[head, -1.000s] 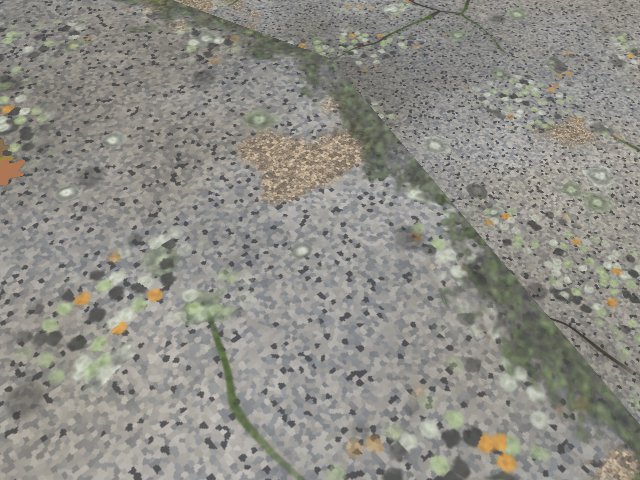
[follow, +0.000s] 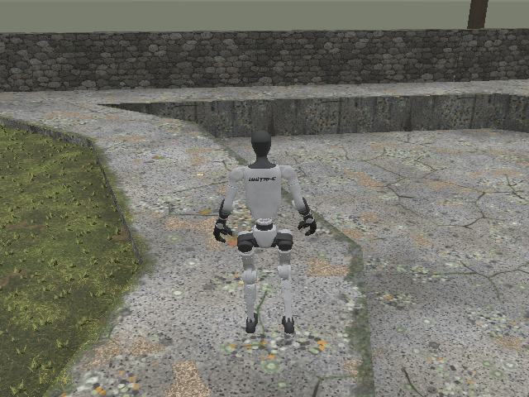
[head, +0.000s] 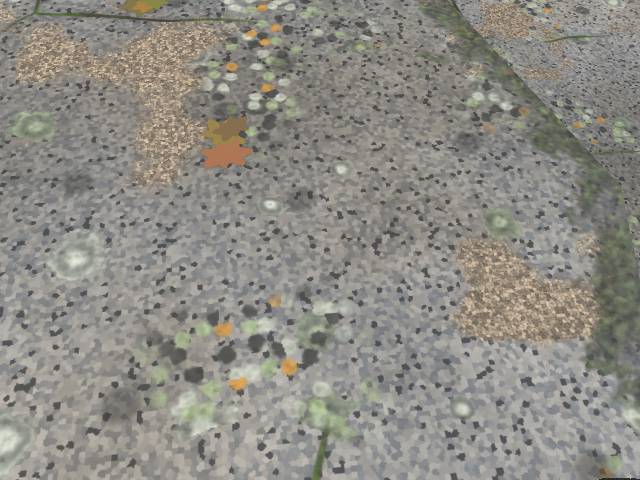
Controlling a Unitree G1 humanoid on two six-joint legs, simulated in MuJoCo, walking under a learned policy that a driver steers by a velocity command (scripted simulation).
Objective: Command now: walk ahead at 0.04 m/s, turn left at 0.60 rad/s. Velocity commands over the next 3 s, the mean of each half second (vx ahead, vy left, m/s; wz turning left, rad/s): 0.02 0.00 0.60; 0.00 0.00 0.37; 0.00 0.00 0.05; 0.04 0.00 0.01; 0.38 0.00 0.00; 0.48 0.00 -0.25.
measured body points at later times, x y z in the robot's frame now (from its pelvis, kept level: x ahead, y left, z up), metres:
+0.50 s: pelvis +0.02 -0.04 +0.01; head +0.05 -0.04 +0.45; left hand +0.07 +0.27 -0.09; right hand +0.25 -0.28 -0.09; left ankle -0.03 +0.10 -0.67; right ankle +0.06 -0.15 -0.74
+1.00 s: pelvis +0.00 +0.00 +0.00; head +0.01 +0.02 +0.45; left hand -0.01 +0.31 -0.11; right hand +0.27 -0.14 -0.09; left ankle -0.04 +0.09 -0.74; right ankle +0.06 -0.12 -0.73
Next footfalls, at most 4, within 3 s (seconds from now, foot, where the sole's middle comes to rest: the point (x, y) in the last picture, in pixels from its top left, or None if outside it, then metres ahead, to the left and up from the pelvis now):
0.22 right None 0.10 -0.15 -0.77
0.64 left None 0.00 0.11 -0.77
1.00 right None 0.10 -0.10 -0.77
2.20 left None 0.06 0.18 -0.77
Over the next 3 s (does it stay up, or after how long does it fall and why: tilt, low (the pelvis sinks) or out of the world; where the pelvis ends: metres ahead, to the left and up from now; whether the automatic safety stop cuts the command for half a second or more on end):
stays up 0.43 0.21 0.01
